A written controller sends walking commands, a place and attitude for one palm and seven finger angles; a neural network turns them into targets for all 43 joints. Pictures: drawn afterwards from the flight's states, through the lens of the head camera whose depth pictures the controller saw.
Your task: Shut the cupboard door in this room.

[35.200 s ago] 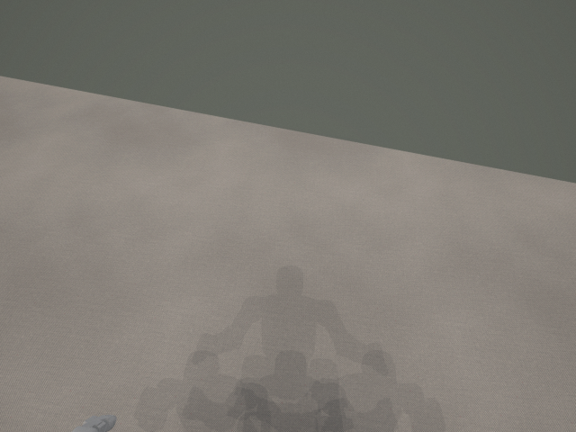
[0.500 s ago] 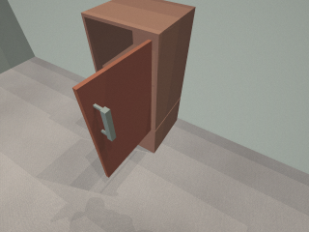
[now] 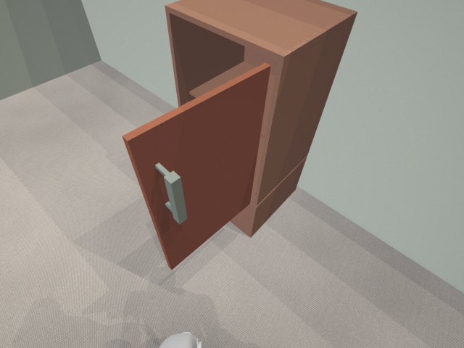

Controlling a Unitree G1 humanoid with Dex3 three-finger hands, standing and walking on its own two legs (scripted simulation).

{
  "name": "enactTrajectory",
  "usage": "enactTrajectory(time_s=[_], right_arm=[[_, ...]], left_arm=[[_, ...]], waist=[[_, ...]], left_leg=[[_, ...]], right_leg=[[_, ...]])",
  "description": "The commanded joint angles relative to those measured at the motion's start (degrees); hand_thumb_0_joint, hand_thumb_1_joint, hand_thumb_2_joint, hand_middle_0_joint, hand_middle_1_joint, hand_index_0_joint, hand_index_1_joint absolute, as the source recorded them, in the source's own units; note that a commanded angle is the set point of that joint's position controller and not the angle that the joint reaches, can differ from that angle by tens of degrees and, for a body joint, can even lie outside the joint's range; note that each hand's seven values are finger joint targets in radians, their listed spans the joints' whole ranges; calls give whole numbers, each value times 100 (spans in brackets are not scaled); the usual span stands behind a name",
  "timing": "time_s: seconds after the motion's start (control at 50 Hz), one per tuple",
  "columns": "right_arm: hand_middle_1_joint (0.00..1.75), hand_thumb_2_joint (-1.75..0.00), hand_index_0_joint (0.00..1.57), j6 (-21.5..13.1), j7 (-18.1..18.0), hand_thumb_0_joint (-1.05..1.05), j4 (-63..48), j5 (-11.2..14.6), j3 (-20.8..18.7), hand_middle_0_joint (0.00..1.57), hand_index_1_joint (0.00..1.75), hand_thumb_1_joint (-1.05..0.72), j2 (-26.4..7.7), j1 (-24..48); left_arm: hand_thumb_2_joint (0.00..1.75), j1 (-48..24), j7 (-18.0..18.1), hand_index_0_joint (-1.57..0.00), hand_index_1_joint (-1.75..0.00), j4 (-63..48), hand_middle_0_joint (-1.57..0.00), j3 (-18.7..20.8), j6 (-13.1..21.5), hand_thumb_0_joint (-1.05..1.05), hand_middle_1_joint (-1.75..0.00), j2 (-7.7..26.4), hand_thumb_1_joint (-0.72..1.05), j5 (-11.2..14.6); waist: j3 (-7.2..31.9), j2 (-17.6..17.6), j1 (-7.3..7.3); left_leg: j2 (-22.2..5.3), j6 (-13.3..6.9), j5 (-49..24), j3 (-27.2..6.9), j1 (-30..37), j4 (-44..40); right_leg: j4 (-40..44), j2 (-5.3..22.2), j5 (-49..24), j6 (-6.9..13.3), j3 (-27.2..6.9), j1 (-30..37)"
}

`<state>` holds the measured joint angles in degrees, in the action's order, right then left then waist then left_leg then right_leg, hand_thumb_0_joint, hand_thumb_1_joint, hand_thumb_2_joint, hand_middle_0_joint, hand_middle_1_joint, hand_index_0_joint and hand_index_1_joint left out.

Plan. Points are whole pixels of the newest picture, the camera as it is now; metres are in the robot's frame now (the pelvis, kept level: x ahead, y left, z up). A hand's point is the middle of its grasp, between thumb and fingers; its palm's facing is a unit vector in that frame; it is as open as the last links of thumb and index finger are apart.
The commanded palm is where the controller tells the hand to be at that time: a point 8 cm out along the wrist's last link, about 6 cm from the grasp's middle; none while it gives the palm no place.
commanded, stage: shuffle to correct the standing spot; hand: left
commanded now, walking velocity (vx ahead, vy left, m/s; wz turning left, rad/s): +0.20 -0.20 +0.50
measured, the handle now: (170, 194) +0.43 +0.17 -0.04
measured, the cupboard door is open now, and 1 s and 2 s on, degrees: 86 86 86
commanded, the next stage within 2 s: come to a stop and stand still in 1.44 s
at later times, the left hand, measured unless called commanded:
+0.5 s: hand (166, 325) +0.19 +0.14 -0.16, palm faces +0.20 -0.95 -0.23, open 7.4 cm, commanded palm none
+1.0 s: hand out of the picture +0.13 +0.01 -0.19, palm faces +0.54 -0.83 -0.16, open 7.4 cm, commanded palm none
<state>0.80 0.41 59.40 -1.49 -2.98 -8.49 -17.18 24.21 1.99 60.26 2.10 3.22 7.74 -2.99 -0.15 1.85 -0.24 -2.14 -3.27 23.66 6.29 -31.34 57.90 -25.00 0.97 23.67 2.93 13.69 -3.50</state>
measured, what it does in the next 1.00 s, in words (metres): walks ahead, turning left: left foot, then right foot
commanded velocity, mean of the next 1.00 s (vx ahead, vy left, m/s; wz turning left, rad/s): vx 0.07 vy -0.20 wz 0.50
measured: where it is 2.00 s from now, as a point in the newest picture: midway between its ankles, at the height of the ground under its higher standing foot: (323, 345)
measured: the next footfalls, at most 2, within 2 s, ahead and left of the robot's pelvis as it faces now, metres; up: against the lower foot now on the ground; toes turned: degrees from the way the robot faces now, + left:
left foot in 0.12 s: +0.14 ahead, +0.10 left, +0.00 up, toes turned +13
right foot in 0.52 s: +0.29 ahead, -0.17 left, +0.00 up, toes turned +8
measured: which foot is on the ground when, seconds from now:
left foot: up 0.00-0.10, down 0.12-0.52, up 0.54-0.90, down 0.92-1.00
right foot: down 0.00-0.10, up 0.12-0.50, down 0.52-0.92, up 0.94-1.00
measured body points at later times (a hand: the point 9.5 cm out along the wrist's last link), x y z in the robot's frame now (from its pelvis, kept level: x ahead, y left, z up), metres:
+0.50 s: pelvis +0.14 -0.07 -0.01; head +0.17 -0.08 +0.44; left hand +0.18 +0.19 -0.14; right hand +0.22 -0.30 -0.16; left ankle +0.11 +0.09 -0.73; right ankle +0.24 -0.18 -0.73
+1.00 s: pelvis +0.23 -0.13 -0.01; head +0.25 -0.09 +0.44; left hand +0.10 +0.06 -0.18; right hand +0.46 -0.28 -0.13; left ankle +0.20 -0.05 -0.73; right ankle +0.27 -0.22 -0.68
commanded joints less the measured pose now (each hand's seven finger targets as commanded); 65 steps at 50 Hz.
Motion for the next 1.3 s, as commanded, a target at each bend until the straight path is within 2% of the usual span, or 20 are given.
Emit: enactTrajectory(time_s=[0.0, 0.06, 0.1, 0.12, 0.16, 0.22, 0.38, 0.44, 0.46, 0.5, 0.54, 0.58, 0.78, 0.84, 0.86, 0.9, 0.94, 1.04, 1.24, 1.28], right_arm=[[30, -90, 20, -238, 72, 0, -659, 8, 38, 20, 30, -90, -89, 501], [30, -90, 20, -276, -88, 0, -239, -62, -146, 20, 30, -90, -682, -1154], [30, -90, 20, -270, -208, 0, -119, 3, -342, 20, 30, -90, -1827, -1836], [30, -90, 20, -304, -239, 0, -187, 52, -360, 20, 30, -90, -1941, -1571], [30, -90, 20, -397, -252, 0, -333, 25, -210, 20, 30, -90, -1346, -389], [30, -90, 20, -464, -176, 0, -575, -12, -169, 20, 30, -90, -1092, 474], [30, -90, 20, -243, -37, 0, -772, -68, -450, 20, 30, -90, -1441, 280], [30, -90, 20, -147, -58, 0, -886, -91, -495, 20, 30, -90, -1469, 454], [30, -90, 20, -132, -54, 0, -901, -88, -483, 20, 30, -90, -1327, 459], [30, -90, 20, -143, -71, 0, -1099, -14, -267, 20, 30, -90, -457, 227], [30, -90, 20, -64, -49, 0, -1100, -34, -318, 20, 30, -90, -793, 356], [30, -90, 20, 12, 58, 0, -942, -33, -292, 20, 30, -90, -754, 429], [30, -90, 20, 40, 24, 0, -972, -6, -73, 20, 30, -90, -396, 776], [30, -90, 20, -13, -68, 0, -905, -6, -84, 20, 30, -90, -563, 311], [30, -90, 20, -38, -113, 0, -790, -26, -155, 20, 30, -90, -773, -171], [30, -90, 20, -33, -236, 0, -683, -9, -378, 20, 30, -90, -1863, -697], [30, -90, 20, -62, -288, 0, -735, 17, -360, 20, 30, -90, -1861, -179], [30, -90, 20, -130, -212, 0, -948, -5, -294, 20, 30, -90, -1507, 924], [30, -90, 20, 63, -137, 0, -1018, -71, -592, 20, 30, -90, -1816, 874], [30, -90, 20, 88, -131, 0, -993, -7, -565, 20, 30, -90, -1467, 765]], left_arm=[[90, 421, 2, -20, -30, -40, -20, 64, 14, 0, -30, 772, 90, 41], [90, 143, -106, -20, -30, -262, -20, 70, -32, 0, -30, 1033, 90, 150], [90, -159, -210, -20, -30, -813, -20, 34, -41, 0, -30, 625, 90, 180], [90, -687, -184, -20, -30, -1056, -20, 88, -53, 0, -30, 773, 90, 147], [90, -593, -199, -20, -30, -811, -20, 154, -155, 0, -30, 648, 90, 44], [90, 26, -328, -20, -30, -465, -20, 144, -374, 0, -30, 447, 90, 17], [90, -1059, -334, -20, -30, -1033, -20, 204, -328, 0, -30, 641, 90, 89], [90, -630, -330, -20, -30, -1011, -20, 248, -244, 0, -30, 747, 90, 98], [90, -228, -309, -20, -30, -926, -20, 304, -202, 0, -30, 902, 90, 95], [90, 368, -162, -20, -30, -887, -20, 452, -195, 0, -30, 1738, 90, 10], [90, -399, -103, -20, -30, -1137, -20, 378, -194, 0, -30, 1462, 90, 44], [90, -970, -39, -20, -30, -1208, -20, 234, -142, 0, -30, 973, 90, 72], [90, -126, -1, -20, -30, -818, -20, 131, -235, 0, -30, 987, 90, 25], [90, -248, -69, -20, -30, -843, -20, 151, -318, 0, -30, 1073, 90, 90], [90, -368, -111, -20, -30, -902, -20, 152, -337, 0, -30, 1087, 90, 138], [90, -659, -208, -20, -30, -1367, -20, 72, -397, 0, -30, 794, 90, 138], [90, -1153, -139, -20, -30, -1387, -20, 212, -506, 0, -30, 1003, 90, 88], [90, -471, -250, -20, -30, -901, -20, 259, -677, 0, -30, 863, 90, 124], [90, -799, -248, -20, -30, -1130, -20, 290, -503, 0, -30, 897, 90, 198], [90, -317, -214, -20, -30, -1002, -20, 353, -393, 0, -30, 1301, 90, 139]], waist=[[-537, 392, 156], [549, 383, 964], [1224, -864, 945], [562, -178, 919], [-317, -999, 301], [-512, -712, -274], [-235, -1003, 174], [43, -893, -41], [190, -479, -235], [583, 2252, -449], [352, 1858, -229], [-50, 663, 45], [176, 593, -171], [565, 488, 112], [772, 248, 424], [640, -1773, 661], [230, -1047, 494], [-91, -898, -134], [414, -1592, 81], [549, -526, -114]], left_leg=[[236, -129, -402, 779, 482, -1221], [124, -466, -1483, 598, 3174, -2283], [-2908, -1836, -3184, -3970, 4516, -3682], [-2994, -1855, -3251, -4011, 3774, -3845], [-2324, -1219, -1622, -3182, 2129, -4313], [-1340, -611, -807, -1382, 461, -4381], [-984, -529, 6, -1679, 911, -4235], [-958, -354, -83, -1874, 756, -3441], [-663, -180, -135, -1653, 476, -2768], [492, 261, 1723, -407, -1227, 327], [-1, 186, 919, -677, -900, 1738], [-260, 255, 96, -541, -585, 1945], [-100, 298, 297, 314, 312, -1048], [-23, 188, -432, 501, 1474, -2429], [-320, 38, -1281, 288, 2640, -3212], [-3176, -1402, -5091, -3135, 4046, -3710], [-2830, -1226, -4429, -2676, 2808, -3834], [-1501, -439, -3126, -906, 1574, -4028], [-1335, -230, -2953, -1580, 1817, -3345], [-657, 226, -1988, -1238, 1221, -2437]], right_leg=[[339, 1274, -4570, 415, -213, -288], [-2438, 1086, -5229, 30, 156, -1149], [-5747, 167, 522, -374, -742, -3630], [-5906, 355, 353, -402, -1346, -3888], [-5787, 720, -317, -529, -1473, -3893], [-4778, 740, -1068, -671, -1356, -2857], [-1834, 400, -1028, -883, -861, -2344], [-756, 77, -980, -835, -641, -1178], [-255, 93, -981, -791, -716, -520], [842, 2286, -640, -103, -2955, 808], [1500, 2259, 651, 212, -3217, -400], [1260, 1839, -20, 252, -1829, -971], [465, 1696, -3749, 560, -467, 71], [-501, 1519, -4666, 289, -93, -46], [-1432, 1479, -4317, -13, 64, -739], [-3983, 582, 1012, -713, -404, -3658], [-4515, 650, 669, -797, -1428, -3514], [-4035, 555, -653, -958, -1315, -2561], [-821, 64, -300, -808, -906, -1347], [694, 297, -1633, -713, -952, -287]])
